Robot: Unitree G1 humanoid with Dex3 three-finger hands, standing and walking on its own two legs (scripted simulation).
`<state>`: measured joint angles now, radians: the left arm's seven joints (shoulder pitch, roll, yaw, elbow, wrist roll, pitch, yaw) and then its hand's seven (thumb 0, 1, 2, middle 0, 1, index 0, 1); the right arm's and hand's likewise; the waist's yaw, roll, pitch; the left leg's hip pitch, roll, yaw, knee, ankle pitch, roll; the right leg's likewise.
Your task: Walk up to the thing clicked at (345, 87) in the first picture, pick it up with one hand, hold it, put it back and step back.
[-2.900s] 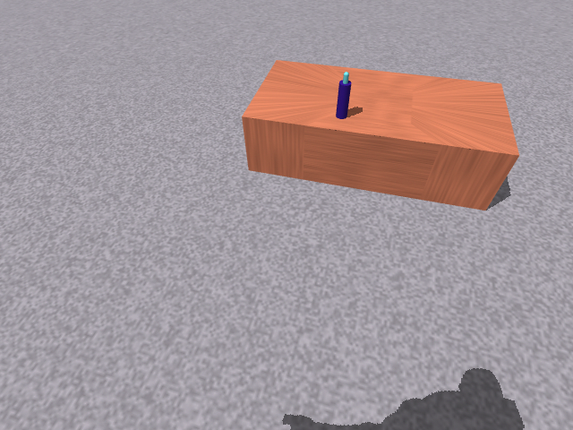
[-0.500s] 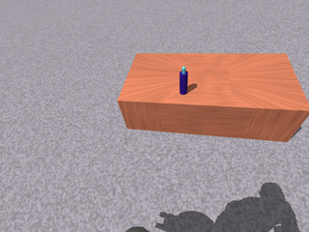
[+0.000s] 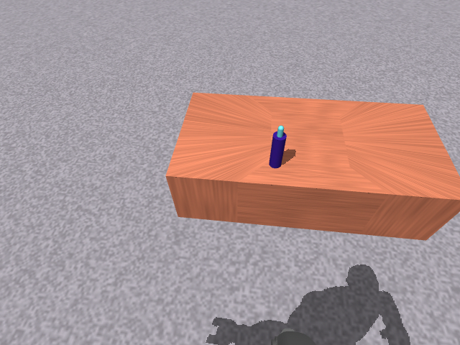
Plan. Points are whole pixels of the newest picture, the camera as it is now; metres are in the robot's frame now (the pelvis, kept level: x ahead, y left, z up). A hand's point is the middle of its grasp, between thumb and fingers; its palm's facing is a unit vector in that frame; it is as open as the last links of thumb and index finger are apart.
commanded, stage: walk up
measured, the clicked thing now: (277, 146) +0.86 -0.19 -0.33
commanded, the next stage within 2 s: none
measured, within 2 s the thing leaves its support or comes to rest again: neither
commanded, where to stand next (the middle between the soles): +0.24 +0.04 m, yaw -2 degrees
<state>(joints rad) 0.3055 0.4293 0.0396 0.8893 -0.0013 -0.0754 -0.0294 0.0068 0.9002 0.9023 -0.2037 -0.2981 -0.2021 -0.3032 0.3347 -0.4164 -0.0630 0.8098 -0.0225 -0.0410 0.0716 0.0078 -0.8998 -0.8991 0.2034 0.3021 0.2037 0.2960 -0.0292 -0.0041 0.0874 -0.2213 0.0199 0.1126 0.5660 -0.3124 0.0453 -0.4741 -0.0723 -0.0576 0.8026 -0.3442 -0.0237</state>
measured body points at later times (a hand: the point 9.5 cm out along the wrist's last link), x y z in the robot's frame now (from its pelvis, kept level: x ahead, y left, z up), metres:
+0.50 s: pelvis +0.13 +0.08 -0.02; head +0.15 +0.09 +0.43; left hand +0.18 +0.43 -0.13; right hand +0.22 -0.24 -0.12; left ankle +0.21 +0.21 -0.73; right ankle +0.12 -0.08 -0.70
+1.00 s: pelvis +0.16 +0.07 -0.01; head +0.19 +0.08 +0.43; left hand +0.28 +0.39 -0.13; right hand +0.22 -0.25 -0.13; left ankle +0.21 +0.21 -0.73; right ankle +0.17 -0.04 -0.73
